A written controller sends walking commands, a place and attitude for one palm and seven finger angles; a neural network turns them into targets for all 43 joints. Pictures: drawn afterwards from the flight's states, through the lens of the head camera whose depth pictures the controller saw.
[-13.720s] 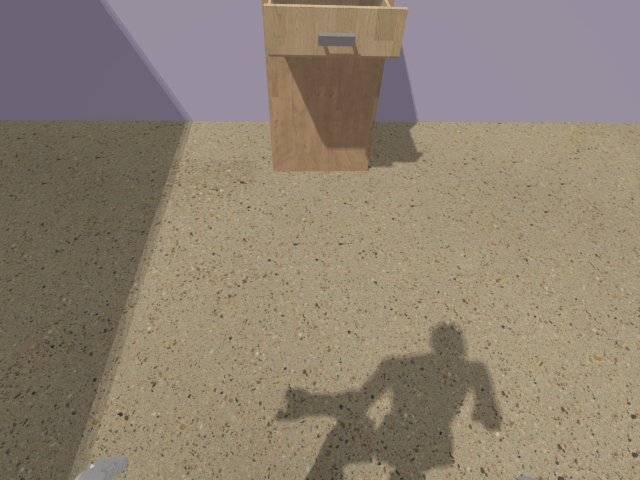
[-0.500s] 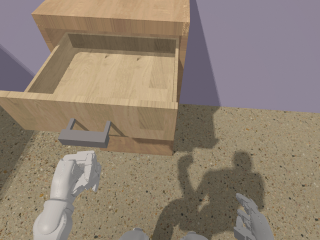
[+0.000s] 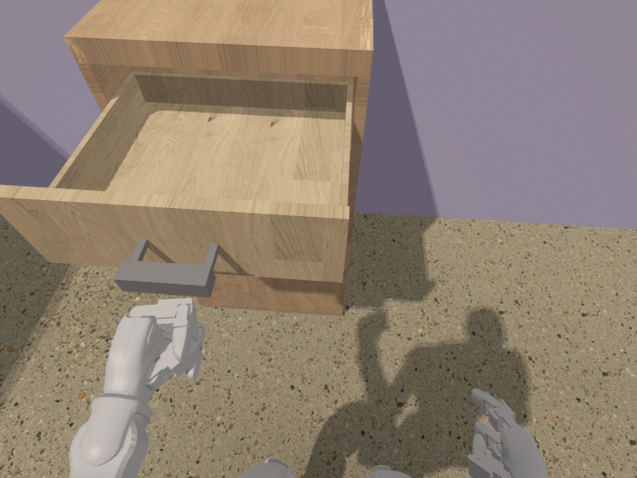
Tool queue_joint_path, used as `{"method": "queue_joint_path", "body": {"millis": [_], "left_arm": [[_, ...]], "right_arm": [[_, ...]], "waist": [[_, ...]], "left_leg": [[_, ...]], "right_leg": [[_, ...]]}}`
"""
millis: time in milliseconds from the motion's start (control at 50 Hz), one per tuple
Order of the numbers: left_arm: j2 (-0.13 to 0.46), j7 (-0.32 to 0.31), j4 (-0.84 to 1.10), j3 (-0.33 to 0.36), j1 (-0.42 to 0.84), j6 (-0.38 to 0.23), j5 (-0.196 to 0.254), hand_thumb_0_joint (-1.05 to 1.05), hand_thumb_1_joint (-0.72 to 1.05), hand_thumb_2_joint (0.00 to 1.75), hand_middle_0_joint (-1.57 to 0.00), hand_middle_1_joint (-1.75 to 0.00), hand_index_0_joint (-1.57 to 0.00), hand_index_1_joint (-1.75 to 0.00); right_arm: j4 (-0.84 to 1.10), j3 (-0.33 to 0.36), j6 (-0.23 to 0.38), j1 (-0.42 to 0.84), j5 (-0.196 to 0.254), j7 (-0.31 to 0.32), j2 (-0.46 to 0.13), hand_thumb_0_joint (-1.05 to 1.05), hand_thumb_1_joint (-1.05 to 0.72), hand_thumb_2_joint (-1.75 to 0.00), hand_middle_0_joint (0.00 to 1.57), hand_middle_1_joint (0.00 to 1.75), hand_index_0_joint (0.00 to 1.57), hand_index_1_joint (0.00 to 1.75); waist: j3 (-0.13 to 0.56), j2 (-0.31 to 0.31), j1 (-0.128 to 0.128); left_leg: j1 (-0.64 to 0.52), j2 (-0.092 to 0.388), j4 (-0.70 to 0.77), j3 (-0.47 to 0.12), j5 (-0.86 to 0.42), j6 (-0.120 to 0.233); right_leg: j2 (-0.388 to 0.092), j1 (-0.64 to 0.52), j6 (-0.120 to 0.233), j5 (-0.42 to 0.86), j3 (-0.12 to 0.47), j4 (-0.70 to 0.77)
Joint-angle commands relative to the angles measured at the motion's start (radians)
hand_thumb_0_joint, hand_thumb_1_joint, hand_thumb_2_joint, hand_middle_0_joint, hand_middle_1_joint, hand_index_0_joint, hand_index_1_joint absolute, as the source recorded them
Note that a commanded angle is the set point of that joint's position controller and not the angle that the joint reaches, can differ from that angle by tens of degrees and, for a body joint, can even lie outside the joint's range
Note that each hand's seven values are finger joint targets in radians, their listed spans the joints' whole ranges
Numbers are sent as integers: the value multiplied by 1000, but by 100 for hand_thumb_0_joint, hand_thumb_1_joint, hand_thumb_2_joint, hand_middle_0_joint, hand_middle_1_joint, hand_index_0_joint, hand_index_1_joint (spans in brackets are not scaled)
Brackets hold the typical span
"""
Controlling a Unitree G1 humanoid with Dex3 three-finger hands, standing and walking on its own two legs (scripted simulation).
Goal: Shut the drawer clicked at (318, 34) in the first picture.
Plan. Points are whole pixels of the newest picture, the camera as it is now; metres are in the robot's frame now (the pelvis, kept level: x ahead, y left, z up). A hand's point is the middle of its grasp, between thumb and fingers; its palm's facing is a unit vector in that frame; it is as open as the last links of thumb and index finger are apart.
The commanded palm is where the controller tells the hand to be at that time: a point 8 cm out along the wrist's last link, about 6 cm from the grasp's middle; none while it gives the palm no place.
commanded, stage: push the drawer shut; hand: left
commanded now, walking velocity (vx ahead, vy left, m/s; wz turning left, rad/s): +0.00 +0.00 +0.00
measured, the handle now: (172, 263) +0.36 +0.20 +0.07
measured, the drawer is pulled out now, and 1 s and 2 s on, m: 0.30 0.20 0.08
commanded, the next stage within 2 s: none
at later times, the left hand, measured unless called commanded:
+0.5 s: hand (208, 312) +0.30 +0.15 +0.05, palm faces -0.04 -1.00 -0.06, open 2.9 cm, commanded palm +0.30 +0.20 +0.06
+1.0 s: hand (220, 261) +0.37 +0.15 +0.05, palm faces -0.06 -1.00 -0.05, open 3.0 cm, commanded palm +0.37 +0.20 +0.06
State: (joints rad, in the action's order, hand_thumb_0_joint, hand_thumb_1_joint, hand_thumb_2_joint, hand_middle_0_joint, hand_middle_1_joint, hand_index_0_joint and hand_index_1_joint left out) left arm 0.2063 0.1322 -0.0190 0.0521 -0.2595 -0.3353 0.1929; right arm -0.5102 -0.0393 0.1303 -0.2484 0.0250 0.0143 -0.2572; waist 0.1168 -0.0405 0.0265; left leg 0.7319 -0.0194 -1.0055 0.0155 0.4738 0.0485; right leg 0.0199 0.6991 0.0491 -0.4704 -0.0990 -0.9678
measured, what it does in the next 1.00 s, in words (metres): stands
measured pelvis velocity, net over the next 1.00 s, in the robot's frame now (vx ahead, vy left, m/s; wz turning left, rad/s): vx -0.02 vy -0.01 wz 0.00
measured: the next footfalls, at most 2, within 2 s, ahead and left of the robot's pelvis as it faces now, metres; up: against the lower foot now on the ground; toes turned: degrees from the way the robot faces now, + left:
none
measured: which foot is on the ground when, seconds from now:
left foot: down 0.00-1.00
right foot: down 0.00-1.00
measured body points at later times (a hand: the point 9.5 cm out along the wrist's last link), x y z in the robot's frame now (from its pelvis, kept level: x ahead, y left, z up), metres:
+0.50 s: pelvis -0.01 -0.02 +0.00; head +0.05 -0.03 +0.45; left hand +0.30 +0.20 +0.06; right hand +0.15 -0.26 -0.10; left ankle +0.01 +0.09 -0.68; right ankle +0.01 -0.09 -0.68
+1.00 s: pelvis -0.02 -0.01 +0.00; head +0.06 -0.01 +0.45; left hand +0.37 +0.20 +0.06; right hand +0.09 -0.26 -0.11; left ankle +0.01 +0.09 -0.68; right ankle +0.01 -0.09 -0.68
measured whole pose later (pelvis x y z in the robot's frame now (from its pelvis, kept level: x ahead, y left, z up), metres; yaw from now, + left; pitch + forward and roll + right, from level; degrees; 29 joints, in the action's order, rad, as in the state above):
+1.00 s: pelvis -0.02 -0.01 +0.00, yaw +0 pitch +13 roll -1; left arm 0.27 0.18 -0.67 0.16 0.38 -0.38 0.19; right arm -0.63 -0.04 0.09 -0.29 0.04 0.03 -0.27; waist 0.09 -0.03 0.07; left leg 0.78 -0.01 -0.97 0.02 0.43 0.04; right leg 0.03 0.75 0.06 -0.43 -0.10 -0.94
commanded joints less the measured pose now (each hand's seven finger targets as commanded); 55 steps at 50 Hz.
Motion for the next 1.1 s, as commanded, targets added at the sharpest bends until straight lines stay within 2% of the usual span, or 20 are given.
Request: {"method": "queue_joint_path", "body": {"millis": [0,120,140,200,240,260,300,380,400,480,520,560,580,600,660,720,760,820,1020,1080], "left_arm": [[100,15,188,37,241,-47,9,0,90,90,-140,-160,-140,-160],[141,-6,133,113,293,-59,25,0,90,90,-140,-160,-140,-160],[122,-2,111,95,303,-57,26,0,90,90,-140,-160,-140,-160],[154,2,72,129,373,-55,32,0,90,90,-140,-160,-140,-160],[143,10,51,113,423,-59,35,0,90,90,-140,-160,-140,-160],[167,11,47,133,445,-65,35,0,90,90,-140,-160,-140,-160],[146,20,29,106,488,-71,35,0,90,90,-140,-160,-140,-160],[149,30,-23,93,605,-77,38,0,90,90,-140,-160,-140,-160],[180,30,-40,124,625,-79,41,0,90,90,-140,-160,-140,-160],[184,34,-94,124,707,-80,44,0,90,90,-140,-160,-140,-160],[182,40,-120,121,733,-78,46,0,90,90,-140,-160,-140,-160],[219,35,-156,148,764,-79,42,0,90,90,-140,-160,-140,-160],[184,38,-172,123,775,-77,44,0,90,90,-140,-160,-140,-160],[211,36,-195,146,802,-77,46,0,90,90,-140,-160,-140,-160],[232,34,-256,156,880,-82,44,0,90,90,-140,-160,-140,-160],[226,35,-298,155,914,-86,38,0,90,90,-140,-160,-140,-160],[245,30,-338,172,944,-88,36,0,90,90,-140,-160,-140,-160],[226,31,-360,156,999,-100,29,0,90,90,-140,-160,-140,-160],[235,12,-481,173,1123,-116,6,0,90,90,-140,-160,-140,-160],[247,7,-513,183,1158,-122,-7,0,90,90,-140,-160,-140,-160]], "right_arm": [[133,55,53,47,7,23,-126,0,-90,-90,20,30,20,30],[113,53,54,48,3,25,-118,0,-90,-90,20,30,20,30],[112,51,53,52,4,23,-116,0,-90,-90,20,30,20,30],[93,51,46,52,6,24,-119,0,-90,-90,20,30,20,30],[85,51,47,54,8,27,-120,0,-90,-90,20,30,20,30],[74,52,48,51,8,29,-124,0,-90,-90,20,30,20,30],[68,51,50,50,9,29,-122,0,-90,-90,20,30,20,30],[46,51,53,48,13,34,-127,0,-90,-90,20,30,20,30],[38,54,54,46,15,37,-129,0,-90,-90,20,30,20,30],[25,52,54,42,17,41,-131,0,-90,-90,20,30,20,30],[23,51,53,42,19,42,-130,0,-90,-90,20,30,20,30],[15,49,50,36,19,42,-136,0,-90,-90,20,30,20,30],[19,49,48,38,21,41,-129,0,-90,-90,20,30,20,30],[14,49,45,33,22,43,-134,0,-90,-90,20,30,20,30],[7,45,39,26,22,43,-137,0,-90,-90,20,30,20,30],[6,46,31,15,23,39,-136,0,-90,-90,20,30,20,30],[0,48,26,-1,21,38,-140,0,-90,-90,20,30,20,30],[-3,51,20,-14,20,33,-141,0,-90,-90,20,30,20,30],[-19,59,-13,-71,8,18,-152,0,-90,-90,20,30,20,30],[-26,61,-24,-88,5,14,-155,0,-90,-90,20,30,20,30]], "waist": [[188,-3,34],[243,28,11],[234,22,14],[218,24,24],[208,18,36],[212,25,39],[224,2,43],[227,17,61],[237,22,57],[257,41,61],[265,14,58],[256,13,56],[252,17,60],[248,45,63],[214,40,68],[243,6,65],[248,38,69],[279,2,69],[319,20,83],[334,-4,86]], "left_leg": [[-145,25,163,-79,-188,-25],[-132,18,157,-57,-243,-23],[-128,16,156,-51,-240,-22],[-109,16,152,-46,-222,-20],[-106,15,148,-44,-210,-18],[-102,17,142,-46,-213,-17],[-114,17,144,-48,-215,-17],[-103,17,137,-48,-175,-13],[-97,17,134,-48,-168,-14],[-83,17,133,-46,-154,-11],[-91,14,140,-42,-156,-13],[-82,17,145,-47,-149,-14],[-85,14,146,-42,-135,-13],[-73,16,146,-43,-124,-13],[-49,17,151,-45,-94,-13],[-78,16,160,-43,-114,-16],[-64,17,157,-47,-119,-13],[-96,16,168,-49,-130,-16],[-129,20,168,-62,-182,-17],[-158,25,166,-71,-213,-21]], "right_leg": [[-5,-65,-21,170,64,149],[-9,-149,-26,248,85,153],[-11,-150,-28,253,90,158],[-14,-149,-31,244,102,168],[-17,-140,-33,234,108,177],[-17,-142,-34,234,115,178],[-19,-138,-32,238,114,175],[-23,-122,-38,186,130,191],[-25,-131,-39,173,141,196],[-30,-148,-42,149,159,208],[-32,-155,-41,152,160,212],[-30,-153,-38,137,156,211],[-31,-145,-41,120,162,221],[-32,-146,-42,104,164,227],[-32,-136,-41,50,177,241],[-31,-132,-37,92,162,228],[-27,-140,-38,100,161,224],[-24,-125,-34,128,142,207],[-9,-86,-31,196,108,171],[-5,-58,-26,219,96,154]]}}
